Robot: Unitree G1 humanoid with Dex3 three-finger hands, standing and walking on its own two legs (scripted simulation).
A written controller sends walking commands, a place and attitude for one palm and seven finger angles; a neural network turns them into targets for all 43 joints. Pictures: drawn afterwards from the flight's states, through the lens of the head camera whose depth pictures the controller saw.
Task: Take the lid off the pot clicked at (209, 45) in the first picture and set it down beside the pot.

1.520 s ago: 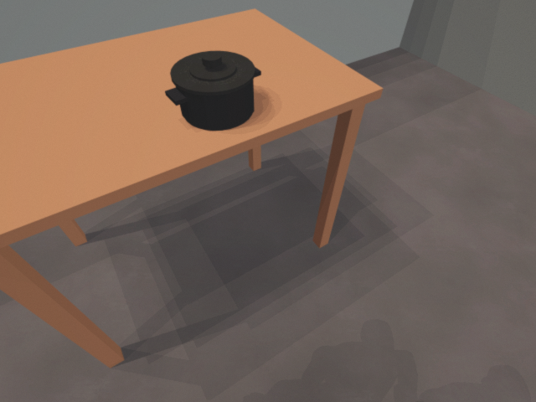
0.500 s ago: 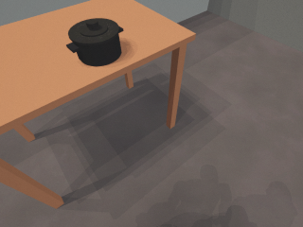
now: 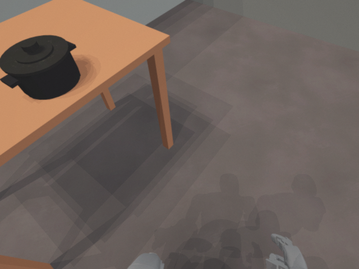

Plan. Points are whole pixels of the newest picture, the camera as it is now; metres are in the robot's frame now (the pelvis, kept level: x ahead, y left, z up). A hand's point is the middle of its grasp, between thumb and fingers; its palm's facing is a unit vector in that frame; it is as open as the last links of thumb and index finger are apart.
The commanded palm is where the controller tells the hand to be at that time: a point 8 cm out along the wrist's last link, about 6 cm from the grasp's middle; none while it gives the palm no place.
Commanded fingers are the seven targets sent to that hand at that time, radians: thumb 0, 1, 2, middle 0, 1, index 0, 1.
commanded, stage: walk to a spot facing it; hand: left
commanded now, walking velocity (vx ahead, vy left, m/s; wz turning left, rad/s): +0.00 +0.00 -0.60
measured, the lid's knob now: (29, 45) +0.61 +0.50 +0.13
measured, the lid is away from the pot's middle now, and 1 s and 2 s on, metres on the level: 0.00 0.00 0.00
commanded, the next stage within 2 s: turn to face it in 1.36 s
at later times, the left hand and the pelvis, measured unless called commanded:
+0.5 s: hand (118, 235) +0.20 +0.20 -0.16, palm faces -0.31 -0.92 -0.25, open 7.4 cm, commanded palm none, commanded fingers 0.00 0.90 0.90 -0.20 -0.30 -0.20 -0.30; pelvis +0.03 +0.02 -0.01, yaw -18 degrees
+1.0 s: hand (155, 208) +0.29 +0.12 -0.19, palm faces -0.53 -0.83 -0.20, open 7.4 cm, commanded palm none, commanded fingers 0.00 0.90 0.90 -0.20 -0.30 -0.20 -0.30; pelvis +0.16 -0.04 -0.02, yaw -36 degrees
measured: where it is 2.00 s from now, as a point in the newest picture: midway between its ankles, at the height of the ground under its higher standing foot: (253, 238)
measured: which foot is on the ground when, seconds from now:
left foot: up 0.00-0.18, down 0.20-0.58, up 0.60-0.94, down 0.96-1.00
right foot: down 0.00-0.20, up 0.22-0.56, down 0.58-0.96, up 0.98-1.00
